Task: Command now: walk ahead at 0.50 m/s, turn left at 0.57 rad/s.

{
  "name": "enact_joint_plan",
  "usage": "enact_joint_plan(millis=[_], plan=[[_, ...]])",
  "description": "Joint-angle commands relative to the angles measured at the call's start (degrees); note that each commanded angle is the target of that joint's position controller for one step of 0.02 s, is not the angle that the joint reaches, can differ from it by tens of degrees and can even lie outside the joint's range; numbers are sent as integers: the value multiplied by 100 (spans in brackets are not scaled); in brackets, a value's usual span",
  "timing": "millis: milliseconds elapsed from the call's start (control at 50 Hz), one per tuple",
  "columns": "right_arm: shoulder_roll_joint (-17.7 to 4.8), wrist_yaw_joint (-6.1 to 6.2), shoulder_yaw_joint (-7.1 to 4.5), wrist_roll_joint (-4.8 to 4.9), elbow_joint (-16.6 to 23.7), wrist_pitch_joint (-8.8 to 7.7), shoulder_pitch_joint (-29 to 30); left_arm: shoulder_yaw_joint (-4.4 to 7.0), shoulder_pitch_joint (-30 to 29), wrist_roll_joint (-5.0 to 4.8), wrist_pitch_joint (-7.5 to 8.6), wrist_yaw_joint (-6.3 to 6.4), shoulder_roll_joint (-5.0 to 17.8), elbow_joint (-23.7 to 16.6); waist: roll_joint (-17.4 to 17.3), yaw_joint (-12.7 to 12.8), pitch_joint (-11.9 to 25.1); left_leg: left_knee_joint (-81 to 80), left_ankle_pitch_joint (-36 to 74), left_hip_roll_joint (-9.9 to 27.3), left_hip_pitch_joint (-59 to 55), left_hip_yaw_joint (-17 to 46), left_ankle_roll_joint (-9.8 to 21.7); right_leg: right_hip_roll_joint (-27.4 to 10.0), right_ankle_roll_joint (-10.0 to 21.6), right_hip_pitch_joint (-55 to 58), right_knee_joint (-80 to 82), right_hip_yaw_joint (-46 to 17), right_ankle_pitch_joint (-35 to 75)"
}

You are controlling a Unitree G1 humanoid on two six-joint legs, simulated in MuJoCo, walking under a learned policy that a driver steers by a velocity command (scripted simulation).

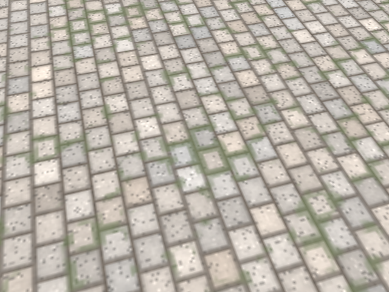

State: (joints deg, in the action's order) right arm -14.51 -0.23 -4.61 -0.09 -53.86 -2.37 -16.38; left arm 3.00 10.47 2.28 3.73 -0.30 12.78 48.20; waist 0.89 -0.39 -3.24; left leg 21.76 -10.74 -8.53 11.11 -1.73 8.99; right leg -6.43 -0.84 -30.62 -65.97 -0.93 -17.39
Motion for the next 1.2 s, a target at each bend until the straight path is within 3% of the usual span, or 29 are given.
enact_joint_plan(millis=[20, 140, 220, 260, 300, 320, 340, 360, 380, 400, 420, 460, 540, 620, 660, 780, 840, 860, 880, 900, 920, 940, 960, 1000, 1080, 1200], plan=[[-768, 24, -133, 36, 321, -178, -220, 86, 308, 50, -166, -48, 415, -268, -140, 158, 201, -981, 2338, 1491, -228, 1517, 706, -42, -200, -452, 474, 126, 438], [-815, 31, -127, 7, 328, -124, -989, 42, -1036, 5, -191, -90, 509, -813, -428, -349, 101, -876, 2387, 1423, -997, 1802, 401, 148, -242, -1187, 1811, 119, 1418], [-577, 117, -4, -44, 217, -120, -1208, -104, -1288, -49, -75, -117, 307, -879, -500, -482, 78, -475, 4256, 1305, -1240, 1178, 33, 487, 20, -498, 2944, 517, 1852], [-595, 141, 36, -94, 181, -154, -1168, -106, -1054, -67, -8, -99, 385, -798, -673, -389, 172, -269, 4705, 1381, -1289, 1140, -148, 679, 264, 197, 3332, 553, 1825], [-785, 196, 9, -129, 230, -213, -826, 0, -9, -57, 73, -31, 718, -436, -774, 119, 493, 569, 5562, 1463, -1526, 1140, -310, 884, 531, 1067, 3665, 467, 1556], [-883, 189, -12, -95, 253, -225, -601, 21, 736, -58, 158, 9, 751, -181, -610, 551, 728, 1466, 5308, 1307, -1475, 931, -377, 824, 639, 1806, 4340, 422, 2276], [-755, 179, 33, -37, 391, -264, -631, 66, 1389, 2, 224, 57, 1005, 11, -168, 701, 1281, 2708, 3423, 999, -670, 779, -458, 39, 815, 3107, 4033, -299, 4309], [-202, 189, 108, 167, 303, -213, -1701, 167, 1448, 8, 185, 16, 1483, 5, 1327, 185, 2099, 4790, -1840, 65, 802, 326, -764, -1728, 2012, 4646, 3394, -2279, 7948], [-614, 197, 63, 7, 186, -139, -1764, 154, 1365, -269, 73, -47, 1268, -22, 872, 166, 2516, 5269, -2128, 80, 1121, 550, -778, -1678, 2351, 4486, 3947, -3143, 7842], [-686, 188, 52, -126, 292, -86, -1162, 131, 688, -324, 26, -62, 1045, -209, 318, 56, 1718, 5511, -1730, 363, 1501, 688, -814, -1361, 2220, 3820, 4139, -2623, 6626], [-657, 165, 71, -206, 411, -66, -661, 70, 302, -294, -21, -51, 794, -302, 11, 53, 1157, 5316, -1519, 523, 1730, 645, -829, -1021, 2014, 3214, 4350, -2177, 5797], [-559, 101, 90, -226, 587, 75, -376, 45, 311, -289, -88, 8, 723, -226, 77, -101, 739, 4772, -1282, 744, 1591, 603, -912, -533, 1679, 2378, 4697, -1659, 5024], [-390, 132, 140, -190, 665, 329, -414, 159, 373, -178, -200, -10, 1000, -242, 338, -224, 897, 4108, -1276, 681, 1168, 423, -1053, -211, 1479, 1613, 4929, -1553, 3485], [-473, 180, 135, -181, 894, 458, 216, 256, 440, -133, -393, 10, 1105, -351, 609, -4, 681, 3401, -1134, 717, 1401, 436, -1103, -20, 1313, 1253, 5359, -2064, 321], [-497, 194, 138, -154, 984, 465, 442, 301, 484, -129, -469, 21, 1145, -392, 692, 98, 573, 3115, -1091, 707, 1496, 477, -1112, -22, 1254, 1275, 5488, -2377, -497], [-462, 278, 203, -11, 1109, 323, 473, 387, 446, -85, -605, -3, 1162, -480, 748, 194, 555, 1936, -1339, 444, 948, 531, -925, 37, 1102, 1413, 5357, -2894, -396], [-507, 362, 196, 31, 997, 215, -212, 395, 174, -160, -665, -24, 1121, -562, 766, -173, 508, 134, -863, 323, -226, 486, -666, 309, 719, 997, 5212, -2952, -503], [-794, 420, 125, -21, 996, 178, -310, 355, 198, -222, -646, -8, 968, -620, 416, -168, 441, -665, -938, 808, -688, 930, -533, 680, 378, 575, 4854, -2643, -1005], [-1411, 453, -7, -104, 1183, 190, -93, 282, 421, -320, -620, 4, 610, -730, -896, 41, 611, -1248, -1812, 2336, -944, 2641, -49, 1417, 55, -31, 3348, -1598, -1440], [-1510, 415, -17, -198, 1392, 209, 696, 374, 376, -142, -573, 56, 946, -657, -1090, 143, 86, -1456, -1223, 3048, 3, 3245, 338, 1728, -9, -534, 1950, -631, -1304], [-1097, 375, 69, -202, 1405, 207, 706, 447, 308, -29, -561, 37, 1244, -634, -591, 246, 151, -1129, -126, 2906, 458, 2664, 449, 1271, -40, -1, 1056, -635, -1073], [-785, 339, 156, -153, 1441, 188, 940, 445, 507, -25, -581, -7, 1156, -542, -452, 454, 184, -906, 620, 2476, 556, 1982, 280, 1268, -13, 178, 567, -579, -775], [-703, 317, 181, -124, 1498, 174, 1049, 427, 685, -15, -637, -36, 1079, -465, -564, 518, 252, -757, 1075, 2161, 408, 1459, 137, 1254, -31, 157, 124, -501, -560], [-696, 315, 190, -137, 1575, 181, 900, 393, 713, -52, -725, -117, 1055, -441, -828, 371, 342, -521, 1985, 1988, -33, 969, 153, 1173, -134, -122, -363, -278, -512], [-900, 300, 89, -132, 1389, 207, 55, 280, 62, -119, -792, -207, 919, -722, -884, -120, 394, -223, 2833, 2194, -1194, 846, 294, 972, -327, -562, 408, -146, -638], [-1098, 179, -23, -165, 1388, 220, 96, 165, -223, -205, -834, -267, 785, -983, -1124, -201, 498, -14, 2836, 2411, -940, 429, 271, 804, -165, 503, 1833, 287, -929]])
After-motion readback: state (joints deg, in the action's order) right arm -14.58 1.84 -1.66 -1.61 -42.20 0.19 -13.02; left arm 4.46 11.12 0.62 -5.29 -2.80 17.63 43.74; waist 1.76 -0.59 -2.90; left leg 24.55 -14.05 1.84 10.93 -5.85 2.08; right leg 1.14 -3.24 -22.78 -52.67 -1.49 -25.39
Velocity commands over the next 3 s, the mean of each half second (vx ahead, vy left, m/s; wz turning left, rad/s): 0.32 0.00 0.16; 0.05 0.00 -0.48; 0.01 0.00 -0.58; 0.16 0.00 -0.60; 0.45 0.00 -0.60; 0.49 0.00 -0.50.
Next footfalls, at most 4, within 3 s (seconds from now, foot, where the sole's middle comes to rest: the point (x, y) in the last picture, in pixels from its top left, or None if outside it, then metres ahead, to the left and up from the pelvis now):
0.34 right None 0.37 -0.10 -0.78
0.86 left None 0.30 0.08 -0.78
1.34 right None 0.20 -0.11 -0.78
1.86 left None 0.35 0.01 -0.78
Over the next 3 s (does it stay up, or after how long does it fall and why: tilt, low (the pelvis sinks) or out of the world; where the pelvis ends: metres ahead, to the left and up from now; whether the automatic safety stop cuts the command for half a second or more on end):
stays up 0.49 -0.56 -0.01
